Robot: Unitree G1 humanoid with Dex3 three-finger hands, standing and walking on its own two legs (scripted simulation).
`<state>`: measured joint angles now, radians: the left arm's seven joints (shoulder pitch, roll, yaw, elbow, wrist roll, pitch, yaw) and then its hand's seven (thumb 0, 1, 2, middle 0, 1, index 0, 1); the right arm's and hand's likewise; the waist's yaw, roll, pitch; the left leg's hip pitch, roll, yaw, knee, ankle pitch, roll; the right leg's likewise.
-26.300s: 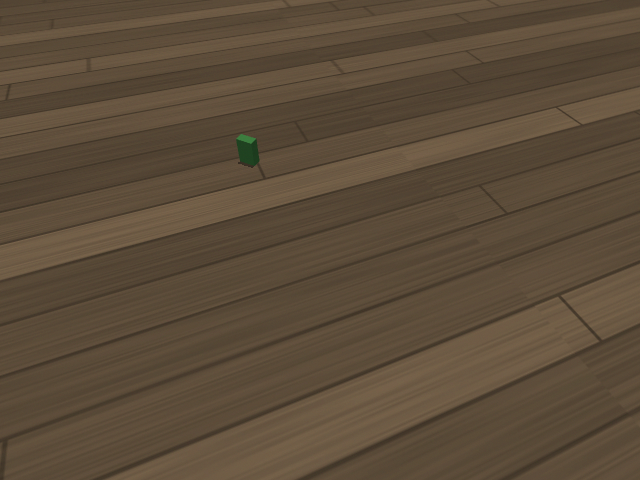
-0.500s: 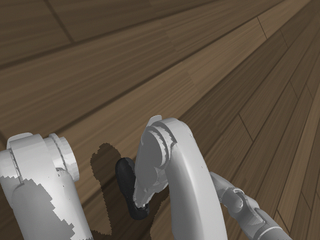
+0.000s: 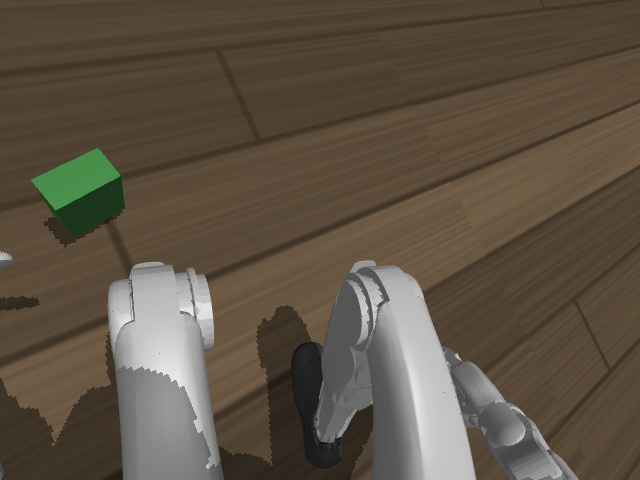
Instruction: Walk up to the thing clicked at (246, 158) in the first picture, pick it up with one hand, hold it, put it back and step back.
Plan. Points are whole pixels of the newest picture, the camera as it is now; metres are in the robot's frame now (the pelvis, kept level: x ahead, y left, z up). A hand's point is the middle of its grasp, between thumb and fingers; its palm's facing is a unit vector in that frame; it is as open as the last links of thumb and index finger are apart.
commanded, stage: home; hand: left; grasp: from the side
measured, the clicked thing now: (84, 196) +0.44 +0.30 -0.24
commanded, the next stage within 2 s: none
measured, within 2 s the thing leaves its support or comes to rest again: neither
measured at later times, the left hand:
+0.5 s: hand out of the picture +0.26 +0.38 +0.05, palm faces +0.36 -0.79 -0.51, open 16.9 cm
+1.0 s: hand out of the picture +0.23 +0.27 +0.27, palm faces +0.38 -0.85 -0.36, open 17.3 cm
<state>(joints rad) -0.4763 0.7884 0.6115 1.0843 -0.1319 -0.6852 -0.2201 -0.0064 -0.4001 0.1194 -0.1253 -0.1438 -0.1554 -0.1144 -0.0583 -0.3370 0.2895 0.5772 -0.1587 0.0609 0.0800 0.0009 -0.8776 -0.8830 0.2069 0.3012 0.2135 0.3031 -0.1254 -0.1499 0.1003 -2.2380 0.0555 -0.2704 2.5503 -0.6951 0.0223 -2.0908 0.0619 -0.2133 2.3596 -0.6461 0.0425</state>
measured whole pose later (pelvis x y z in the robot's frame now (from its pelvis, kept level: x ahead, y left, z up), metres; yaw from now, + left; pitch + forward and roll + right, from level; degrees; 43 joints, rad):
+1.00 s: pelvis +0.08 +0.00 +0.37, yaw +14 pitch +17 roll -3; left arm 0.26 0.27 0.10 0.24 -0.02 0.23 0.19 -0.01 -0.50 0.08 -0.06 -0.06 -0.06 -0.05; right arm 0.22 -0.22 0.02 0.51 0.05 -0.02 -0.17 0.01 -0.90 -0.90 0.20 0.30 0.21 0.30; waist -0.05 0.01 -0.17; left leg -0.98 0.04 -0.05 1.22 -0.54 0.00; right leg -0.92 0.00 -0.06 1.16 -0.54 0.00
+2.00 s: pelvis +0.11 +0.00 +0.41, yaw +15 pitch +8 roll -2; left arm 0.46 0.20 -0.01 0.01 -0.01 0.26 0.13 -0.01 -0.54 0.06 -0.05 -0.05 -0.06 -0.05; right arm 0.28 -0.21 0.03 0.50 0.02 -0.11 -0.18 0.01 -0.90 -0.90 0.20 0.30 0.21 0.30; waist -0.03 0.03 -0.11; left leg -0.62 0.04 -0.03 0.95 -0.47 -0.01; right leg -0.57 0.00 -0.05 0.91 -0.48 0.00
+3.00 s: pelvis +0.11 +0.01 +0.42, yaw +14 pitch +8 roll -2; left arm 0.46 0.20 -0.01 0.02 -0.01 0.26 0.13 -0.01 -0.57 0.04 -0.05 -0.05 -0.05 -0.04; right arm 0.28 -0.21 0.02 0.51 0.01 -0.12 -0.18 0.01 -0.90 -0.90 0.20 0.30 0.21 0.30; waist -0.02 0.03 -0.10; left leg -0.61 0.03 -0.02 0.94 -0.47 0.00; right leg -0.55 0.00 -0.04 0.89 -0.47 0.01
